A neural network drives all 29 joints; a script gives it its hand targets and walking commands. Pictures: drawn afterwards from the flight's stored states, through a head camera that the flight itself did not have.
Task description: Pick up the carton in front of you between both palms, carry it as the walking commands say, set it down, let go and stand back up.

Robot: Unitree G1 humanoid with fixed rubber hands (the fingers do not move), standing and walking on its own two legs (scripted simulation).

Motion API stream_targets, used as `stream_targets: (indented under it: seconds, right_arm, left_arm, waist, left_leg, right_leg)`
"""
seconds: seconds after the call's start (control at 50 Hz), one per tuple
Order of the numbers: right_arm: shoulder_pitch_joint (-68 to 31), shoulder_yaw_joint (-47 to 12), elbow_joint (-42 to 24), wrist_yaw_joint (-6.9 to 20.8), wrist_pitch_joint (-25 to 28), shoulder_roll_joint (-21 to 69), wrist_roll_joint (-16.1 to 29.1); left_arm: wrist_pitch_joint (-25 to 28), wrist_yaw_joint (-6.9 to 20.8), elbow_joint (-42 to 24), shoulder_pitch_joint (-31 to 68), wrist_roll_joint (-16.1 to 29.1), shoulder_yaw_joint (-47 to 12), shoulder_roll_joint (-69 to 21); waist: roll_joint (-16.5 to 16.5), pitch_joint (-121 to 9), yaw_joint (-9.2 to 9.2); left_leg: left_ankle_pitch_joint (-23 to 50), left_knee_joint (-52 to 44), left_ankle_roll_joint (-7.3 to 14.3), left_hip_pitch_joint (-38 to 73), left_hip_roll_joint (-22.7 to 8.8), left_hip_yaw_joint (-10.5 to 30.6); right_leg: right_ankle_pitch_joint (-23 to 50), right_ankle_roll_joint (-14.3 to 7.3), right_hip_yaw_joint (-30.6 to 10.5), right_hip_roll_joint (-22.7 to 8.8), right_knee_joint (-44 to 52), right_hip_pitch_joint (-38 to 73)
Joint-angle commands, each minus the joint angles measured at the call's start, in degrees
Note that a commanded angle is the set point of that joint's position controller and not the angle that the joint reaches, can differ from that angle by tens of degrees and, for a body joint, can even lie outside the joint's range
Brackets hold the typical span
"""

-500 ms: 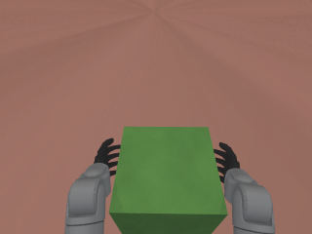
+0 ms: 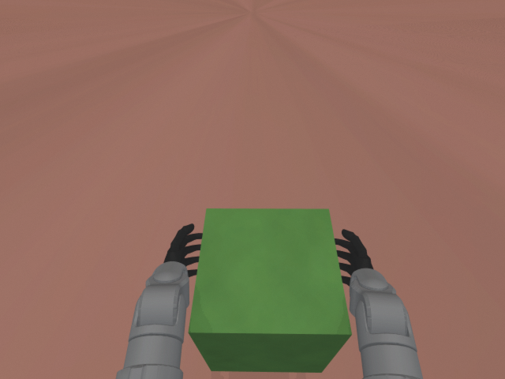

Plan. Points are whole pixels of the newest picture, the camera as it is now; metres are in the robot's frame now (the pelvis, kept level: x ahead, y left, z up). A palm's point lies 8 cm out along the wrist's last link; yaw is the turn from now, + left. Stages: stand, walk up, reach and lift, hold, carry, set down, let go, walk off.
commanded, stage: carry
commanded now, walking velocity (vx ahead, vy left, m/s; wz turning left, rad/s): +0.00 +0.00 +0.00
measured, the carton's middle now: (266, 294) +0.29 +0.00 -0.05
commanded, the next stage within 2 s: hold in 1.00 s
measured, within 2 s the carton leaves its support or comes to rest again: neither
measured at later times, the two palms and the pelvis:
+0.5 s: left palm (168, 276) +0.27 +0.15 +0.04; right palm (361, 283) +0.27 -0.14 +0.04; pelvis -0.02 +0.01 +0.00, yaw +0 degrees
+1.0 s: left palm (163, 280) +0.26 +0.16 +0.04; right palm (358, 287) +0.26 -0.14 +0.04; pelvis -0.03 +0.01 +0.00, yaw +0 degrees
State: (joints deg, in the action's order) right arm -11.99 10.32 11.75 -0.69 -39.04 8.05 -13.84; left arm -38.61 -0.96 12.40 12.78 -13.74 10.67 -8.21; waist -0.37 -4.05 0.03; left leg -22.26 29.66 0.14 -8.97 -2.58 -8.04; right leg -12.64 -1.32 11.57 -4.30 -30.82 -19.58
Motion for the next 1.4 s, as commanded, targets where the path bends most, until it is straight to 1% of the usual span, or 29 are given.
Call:
stream_targets:
  seconds: [0.0, 0.06, 0.14, 0.22, 0.34, 0.5, 0.68, 0.98, 1.0, 1.02, 1.04, 1.06, 1.08, 1.1, 1.12, 1.14, 1.16, 1.2, 1.24, 1.28, 1.34, 1.38]
  right_arm:
    - [-28.08, -32.69, -6.15, 11.6, 2.92, 48.61, 13.47]
    - [-25.61, -34.25, -7.91, 11.55, 0.35, 49.32, 14.45]
    - [-24.42, -32.35, -8.09, 11.33, -1.54, 47.5, 13.72]
    - [-25.0, -31.51, -7.18, 11.51, -1.43, 47.72, 13.52]
    - [-27.43, -33.13, -8.53, 11.83, -0.95, 49.4, 14.74]
    - [-25.45, -32.41, -7.61, 11.88, -1.38, 48.86, 14.05]
    - [-26.82, -32.4, -7.56, 12.08, -1.07, 49.57, 14.23]
    - [-26.73, -32.36, -7.15, 12.29, -1.09, 50.01, 14.25]
    - [-21.14, -31.17, -8.46, 12.24, -1.32, 50.48, 14.12]
    - [-22.0, -31.58, -11.26, 12.0, -0.64, 48.44, 14.4]
    - [-22.53, -31.3, -10.4, 11.86, -0.46, 48.14, 14.04]
    - [-21.95, -31.17, -10.82, 11.64, -0.09, 47.43, 13.45]
    - [-23.03, -31.27, -11.21, 12.01, -0.04, 47.05, 13.64]
    - [-23.9, -32.16, -10.68, 11.97, 0.33, 47.66, 14.21]
    - [-24.87, -32.41, -10.44, 12.25, 0.55, 47.52, 14.16]
    - [-25.73, -33.08, -10.63, 12.32, 0.64, 48.21, 14.1]
    - [-25.79, -33.41, -10.2, 12.24, 0.75, 48.58, 14.33]
    - [-24.65, -32.44, -9.17, 11.91, 0.87, 49.14, 13.37]
    - [-24.13, -30.75, -7.1, 11.82, 0.81, 49.8, 12.14]
    - [-24.53, -29.15, -5.09, 11.95, 0.74, 50.32, 11.08]
    - [-27.2, -27.99, -2.37, 12.64, 0.59, 51.39, 10.64]
    - [-29.28, -28.31, -1.49, 13.36, 0.52, 52.44, 11.15]
  left_arm:
    - [2.12, 11.74, -4.96, 25.56, 13.56, -32.63, -50.24]
    - [-0.43, 11.69, -7.18, 23.31, 14.58, -34.15, -50.66]
    - [-2.3, 11.53, -6.78, 21.95, 13.61, -32.47, -48.96]
    - [-2.14, 11.71, -5.81, 22.61, 13.29, -31.56, -48.94]
    - [-1.71, 11.92, -7.37, 24.95, 14.5, -32.96, -50.64]
    - [-2.11, 12.05, -6.19, 22.99, 13.91, -32.27, -50.21]
    - [-1.75, 12.3, -6.22, 24.62, 14.18, -32.4, -50.87]
    - [-1.72, 12.5, -5.79, 24.47, 14.13, -32.32, -51.26]
    - [-1.2, 12.69, -3.76, 19.76, 13.59, -30.11, -52.9]
    - [0.19, 12.02, -4.84, 20.46, 12.99, -29.48, -50.82]
    - [0.59, 11.63, -4.52, 19.46, 12.74, -29.11, -50.72]
    - [0.69, 11.27, -5.09, 17.99, 10.97, -28.52, -50.29]
    - [0.87, 11.05, -4.86, 17.7, 9.83, -27.23, -48.97]
    - [1.4, 11.08, -5.22, 19.53, 10.75, -28.1, -49.79]
    - [1.55, 10.95, -3.37, 19.1, 10.24, -27.2, -49.67]
    - [1.81, 11.11, -3.48, 20.32, 10.46, -27.56, -49.99]
    - [1.9, 11.39, -3.41, 21.18, 11.21, -28.38, -50.64]
    - [1.83, 12.19, -3.96, 23.69, 13.04, -30.71, -51.65]
    - [1.72, 13.15, -3.34, 26.0, 13.59, -31.58, -51.99]
    - [1.67, 13.89, -1.79, 27.49, 13.2, -31.03, -51.96]
    - [1.77, 14.54, 1.35, 29.01, 12.01, -28.75, -52.17]
    - [1.92, 14.82, 3.15, 29.33, 11.37, -27.27, -52.85]
  waist:
    - [0.27, -14.95, -0.16]
    - [0.39, -15.66, 0.07]
    - [0.37, -14.64, 0.21]
    - [0.02, -13.17, 0.1]
    - [0.0, -13.63, 0.04]
    - [0.22, -15.0, 0.06]
    - [0.06, -13.86, -0.01]
    - [0.06, -14.51, -0.01]
    - [-5.63, -7.21, 1.05]
    - [-4.66, -10.35, 1.04]
    - [-3.38, -10.06, 0.83]
    - [-4.17, -9.81, -0.4]
    - [-2.4, -8.78, -0.97]
    - [-2.24, -9.96, -1.1]
    - [-3.1, -9.62, -1.42]
    - [-1.55, -9.78, -1.39]
    - [-1.24, -10.41, -1.22]
    - [-0.7, -10.9, 0.5]
    - [-1.08, -9.79, 1.8]
    - [-1.59, -7.38, 2.28]
    - [-2.07, -3.95, 1.69]
    - [-2.12, -3.32, 0.79]
  left_leg:
    - [16.39, -4.73, 0.73, -1.49, -6.1, 4.72]
    - [16.47, -4.43, 0.81, -1.41, -6.23, 4.69]
    - [16.49, -4.59, 0.7, -2.73, -6.52, 4.86]
    - [15.32, -5.21, 0.69, -3.77, -6.52, 5.05]
    - [14.48, -5.43, 0.94, -3.94, -6.34, 5.19]
    - [15.43, -4.72, 1.08, -3.53, -6.38, 5.15]
    - [14.61, -5.25, 1.24, -4.4, -6.4, 5.33]
    - [15.72, -4.83, 1.42, -4.35, -6.41, 5.28]
    - [32.16, -9.66, 1.11, -7.32, 4.54, 16.14]
    - [37.17, -7.83, 0.35, -5.07, 4.09, 15.87]
    - [37.67, -8.53, 0.2, -3.36, 4.01, 16.41]
    - [35.24, -9.44, 0.29, -2.21, 4.94, 16.55]
    - [35.82, -9.47, 0.2, 0.41, 5.51, 15.89]
    - [34.23, -9.52, -0.03, -0.99, 5.38, 15.61]
    - [30.86, -10.66, 0.29, 0.13, 5.79, 15.08]
    - [30.32, -10.91, 0.33, 0.32, 5.78, 14.9]
    - [29.53, -10.76, 0.27, 0.47, 5.97, 14.78]
    - [26.93, -11.02, -0.1, 0.07, 5.56, 15.03]
    - [23.62, -11.28, -0.34, -1.09, 5.56, 14.91]
    - [18.37, -12.12, -0.01, -3.94, 5.6, 14.72]
    - [9.39, -13.99, 1.04, -9.46, 5.4, 14.62]
    - [5.77, -14.89, 1.83, -11.78, 5.3, 14.57]
  right_leg:
    - [16.46, -0.42, -6.64, -5.73, 2.69, 11.46]
    - [17.27, -0.46, -6.71, -5.93, 2.73, 11.46]
    - [17.14, -0.21, -6.61, -6.04, 2.79, 10.94]
    - [15.72, 0.04, -6.66, -5.99, 3.25, 10.09]
    - [14.66, 0.07, -6.63, -5.9, 3.42, 10.3]
    - [15.9, 0.08, -6.63, -6.02, 3.19, 10.59]
    - [14.5, 0.31, -6.59, -5.94, 3.46, 9.85]
    - [14.96, 0.46, -6.46, -5.96, 3.16, 9.76]
    - [23.19, -0.73, -13.63, 9.73, 4.62, 26.61]
    - [26.48, -1.08, -16.32, 8.63, 5.59, 28.89]
    - [26.4, -0.97, -16.42, 9.01, 6.52, 29.0]
    - [25.3, -0.68, -15.73, 9.29, 6.42, 29.09]
    - [25.06, 0.07, -15.5, 9.61, 6.99, 26.28]
    - [25.29, 0.26, -15.65, 9.68, 7.03, 28.68]
    - [23.61, 0.93, -15.5, 9.86, 7.2, 27.78]
    - [22.33, 1.09, -15.17, 10.32, 7.45, 27.58]
    - [21.62, 1.15, -15.25, 10.49, 7.54, 27.67]
    - [18.2, 0.81, -14.99, 10.64, 7.73, 27.84]
    - [15.31, 0.48, -14.71, 10.49, 8.22, 27.27]
    - [12.73, 0.3, -14.55, 10.15, 8.41, 27.83]
    - [8.74, 0.61, -14.28, 9.68, 8.22, 29.66]
    - [6.91, 0.99, -14.24, 9.42, 8.1, 31.01]
